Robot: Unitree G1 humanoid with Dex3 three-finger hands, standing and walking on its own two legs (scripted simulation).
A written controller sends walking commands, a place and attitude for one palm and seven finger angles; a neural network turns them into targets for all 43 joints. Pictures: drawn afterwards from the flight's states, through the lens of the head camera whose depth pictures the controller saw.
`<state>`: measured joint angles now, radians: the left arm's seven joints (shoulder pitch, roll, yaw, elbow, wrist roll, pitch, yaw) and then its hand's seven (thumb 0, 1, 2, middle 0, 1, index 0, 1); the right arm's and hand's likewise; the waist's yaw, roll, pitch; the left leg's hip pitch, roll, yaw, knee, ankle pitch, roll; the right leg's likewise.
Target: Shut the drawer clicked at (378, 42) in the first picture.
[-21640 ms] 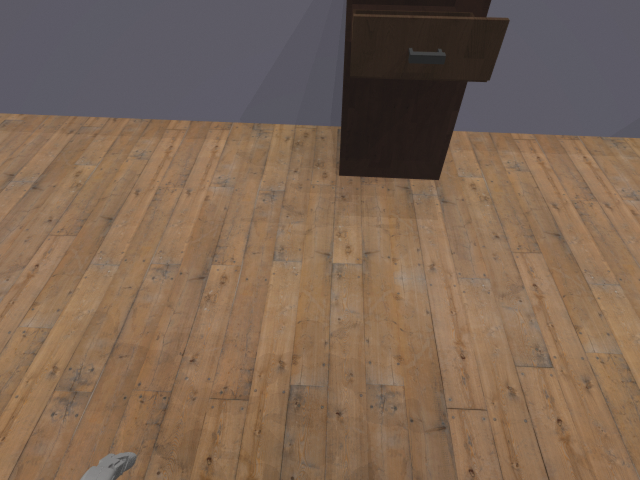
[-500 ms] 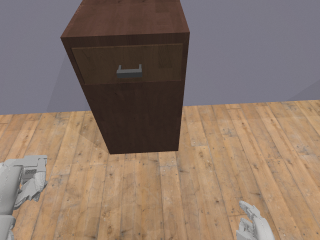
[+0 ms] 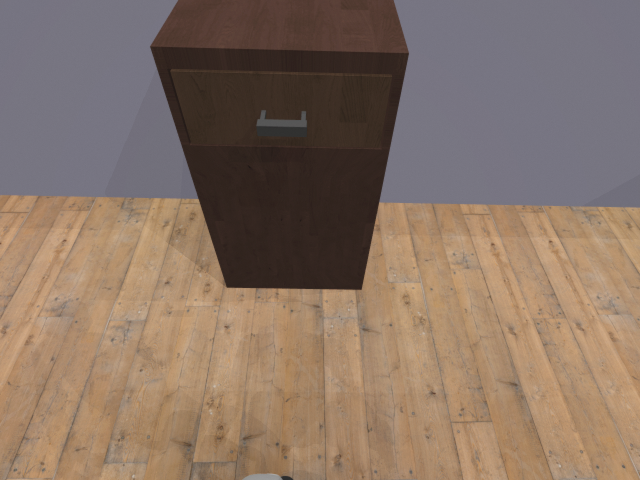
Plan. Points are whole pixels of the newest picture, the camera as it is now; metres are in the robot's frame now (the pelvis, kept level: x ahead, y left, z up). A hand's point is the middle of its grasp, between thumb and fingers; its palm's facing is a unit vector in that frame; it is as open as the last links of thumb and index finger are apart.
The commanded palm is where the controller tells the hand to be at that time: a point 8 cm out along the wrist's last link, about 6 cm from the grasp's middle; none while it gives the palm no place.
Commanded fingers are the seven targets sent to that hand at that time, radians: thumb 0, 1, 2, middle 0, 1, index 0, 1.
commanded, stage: let the arm hang, fingers relaxed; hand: left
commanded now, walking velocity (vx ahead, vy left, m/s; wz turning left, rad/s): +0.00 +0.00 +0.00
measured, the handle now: (282, 121) +0.79 +0.15 -0.02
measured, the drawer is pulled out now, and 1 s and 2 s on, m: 0.00 0.00 0.00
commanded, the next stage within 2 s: look to check the result in 0.54 s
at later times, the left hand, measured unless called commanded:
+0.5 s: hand out of the picture +0.05 +0.16 -0.17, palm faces -0.01 -0.98 -0.20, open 7.3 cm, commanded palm none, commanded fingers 0.00 0.90 0.90 -0.20 -0.30 -0.20 -0.30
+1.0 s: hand out of the picture +0.05 +0.16 -0.17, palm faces +0.00 -0.97 -0.22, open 7.4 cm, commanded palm none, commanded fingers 0.00 0.90 0.90 -0.20 -0.30 -0.20 -0.30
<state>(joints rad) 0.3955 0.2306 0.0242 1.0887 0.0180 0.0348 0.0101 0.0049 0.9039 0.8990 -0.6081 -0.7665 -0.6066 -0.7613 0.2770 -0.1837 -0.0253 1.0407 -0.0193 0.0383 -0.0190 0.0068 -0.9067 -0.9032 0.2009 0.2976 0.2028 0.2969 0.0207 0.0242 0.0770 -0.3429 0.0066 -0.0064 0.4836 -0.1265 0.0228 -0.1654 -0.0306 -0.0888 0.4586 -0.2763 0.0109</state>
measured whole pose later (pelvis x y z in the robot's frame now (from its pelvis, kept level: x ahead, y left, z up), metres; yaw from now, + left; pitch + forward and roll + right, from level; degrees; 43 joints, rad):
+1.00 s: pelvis +0.04 -0.03 +0.00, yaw -2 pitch -1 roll +0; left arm 0.23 0.18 0.02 1.14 0.01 0.00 0.02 0.00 0.90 0.90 -0.20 -0.30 -0.20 -0.30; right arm 0.18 -0.18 -0.03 1.14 -0.02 0.01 -0.03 0.00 -0.91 -0.90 0.20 0.30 0.20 0.30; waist 0.00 0.02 0.07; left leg -0.24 0.03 0.01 0.43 -0.17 -0.02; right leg -0.07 -0.01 -0.07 0.40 -0.30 -0.01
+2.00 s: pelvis +0.03 -0.02 +0.01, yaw -2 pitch -2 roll +0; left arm 0.18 0.26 0.03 1.14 0.01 0.00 0.01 0.00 0.90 0.90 -0.21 -0.30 -0.21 -0.30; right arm 0.15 -0.26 -0.02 1.15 -0.02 0.00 -0.02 0.00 -0.91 -0.90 0.20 0.30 0.20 0.30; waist 0.00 0.01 0.06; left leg -0.21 0.02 0.03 0.38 -0.13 0.00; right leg -0.05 -0.02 -0.05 0.34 -0.26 0.01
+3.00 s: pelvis +0.04 -0.02 +0.01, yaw -3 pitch -2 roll +0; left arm 0.13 0.31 0.02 1.14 0.01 -0.01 0.00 0.00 0.90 0.90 -0.21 -0.30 -0.21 -0.30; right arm 0.11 -0.31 -0.02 1.15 -0.02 -0.01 -0.01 0.00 -0.91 -0.90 0.20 0.30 0.20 0.30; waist 0.00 0.01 0.05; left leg -0.19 0.03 0.04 0.34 -0.12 -0.01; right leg -0.03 -0.01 -0.05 0.30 -0.25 0.00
